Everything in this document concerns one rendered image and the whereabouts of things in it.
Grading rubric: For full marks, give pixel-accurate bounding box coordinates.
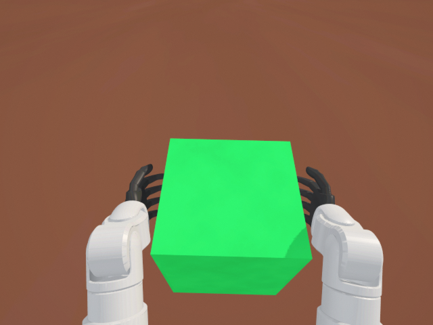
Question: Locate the robot right hand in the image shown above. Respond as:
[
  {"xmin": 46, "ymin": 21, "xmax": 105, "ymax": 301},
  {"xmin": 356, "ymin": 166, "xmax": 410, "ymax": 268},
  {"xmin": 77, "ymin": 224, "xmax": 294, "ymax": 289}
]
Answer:
[{"xmin": 297, "ymin": 167, "xmax": 335, "ymax": 227}]

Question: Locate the carton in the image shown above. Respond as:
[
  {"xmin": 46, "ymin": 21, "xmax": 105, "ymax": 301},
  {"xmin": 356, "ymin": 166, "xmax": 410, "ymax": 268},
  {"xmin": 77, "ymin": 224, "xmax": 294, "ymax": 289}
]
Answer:
[{"xmin": 150, "ymin": 138, "xmax": 312, "ymax": 295}]

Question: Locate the right robot forearm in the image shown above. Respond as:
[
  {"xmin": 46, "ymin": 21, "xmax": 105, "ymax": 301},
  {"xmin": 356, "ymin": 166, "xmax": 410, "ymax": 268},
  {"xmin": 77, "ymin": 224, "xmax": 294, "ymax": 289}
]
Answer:
[{"xmin": 311, "ymin": 204, "xmax": 383, "ymax": 325}]

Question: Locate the robot left hand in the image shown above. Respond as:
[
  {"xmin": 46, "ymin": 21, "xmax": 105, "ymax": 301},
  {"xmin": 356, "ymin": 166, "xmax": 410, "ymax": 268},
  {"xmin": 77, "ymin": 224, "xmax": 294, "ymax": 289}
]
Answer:
[{"xmin": 125, "ymin": 164, "xmax": 164, "ymax": 220}]

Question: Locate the left robot forearm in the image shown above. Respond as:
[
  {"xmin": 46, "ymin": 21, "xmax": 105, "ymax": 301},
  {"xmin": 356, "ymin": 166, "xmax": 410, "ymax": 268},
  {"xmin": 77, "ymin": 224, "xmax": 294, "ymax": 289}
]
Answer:
[{"xmin": 83, "ymin": 200, "xmax": 151, "ymax": 325}]

